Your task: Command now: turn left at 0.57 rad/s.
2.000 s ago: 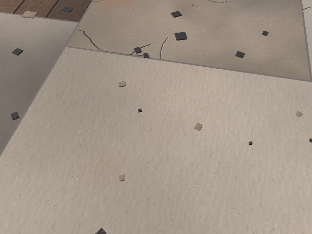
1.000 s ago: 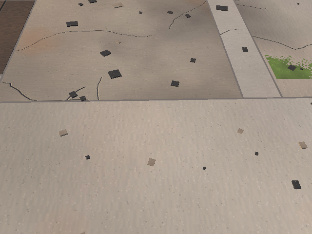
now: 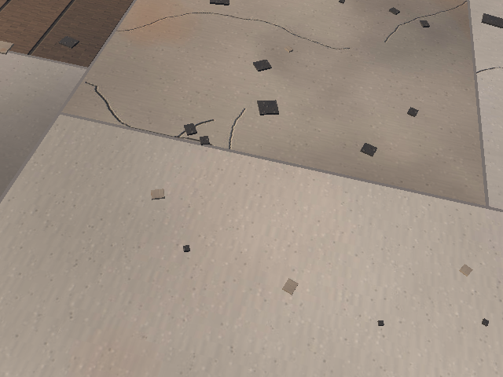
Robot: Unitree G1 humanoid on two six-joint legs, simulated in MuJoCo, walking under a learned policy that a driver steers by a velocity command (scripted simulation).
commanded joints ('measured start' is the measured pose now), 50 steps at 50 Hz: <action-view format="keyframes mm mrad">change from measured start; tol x32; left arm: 1 -29 50 6 -66 -3 -15 -3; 50 -142 40 -35 -179 1 -128 -74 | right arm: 1 -16 -184 -53 -78 4 -5 -15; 50 195 -179 -39 -32 19 -79 1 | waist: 1 -2 148 -175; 11 46 174 -164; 13 -31 -235 -140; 34 -7 -71 -42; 37 -93 389 -203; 50 -51 119 -4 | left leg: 1 224 226 -259 -83 359 177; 10 135 167 -415 -6 301 136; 14 -284 -58 -110 589 -466 -78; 18 -389 17 -57 731 -193 -119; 35 236 -6 178 77 -82 29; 37 564 361 -703 -206 -378 286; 50 143 149 -180 -246 196 147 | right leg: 1 -30 0 38 -133 29 18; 11 325 12 32 -658 227 -43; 14 434 -440 474 -720 550 -368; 20 494 -255 196 -818 -37 -257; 31 427 -312 -8 -849 31 -245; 34 341 -299 -91 -698 113 -204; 38 -415 -40 29 287 -180 -64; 50 -78 -10 -15 -411 461 -12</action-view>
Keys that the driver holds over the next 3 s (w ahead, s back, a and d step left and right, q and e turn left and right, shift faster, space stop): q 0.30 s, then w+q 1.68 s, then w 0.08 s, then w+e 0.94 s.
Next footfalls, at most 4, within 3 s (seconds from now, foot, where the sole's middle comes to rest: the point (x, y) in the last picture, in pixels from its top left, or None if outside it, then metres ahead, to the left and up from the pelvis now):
0.24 right None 0.08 -0.14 -0.78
0.70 left None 0.09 0.17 -0.78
1.18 right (161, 351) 0.49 0.20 -0.78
1.70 left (0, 362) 0.46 0.59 -0.78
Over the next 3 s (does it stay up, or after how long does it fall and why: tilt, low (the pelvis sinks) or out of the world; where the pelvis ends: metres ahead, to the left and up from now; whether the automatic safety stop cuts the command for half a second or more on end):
stays up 0.77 1.04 0.00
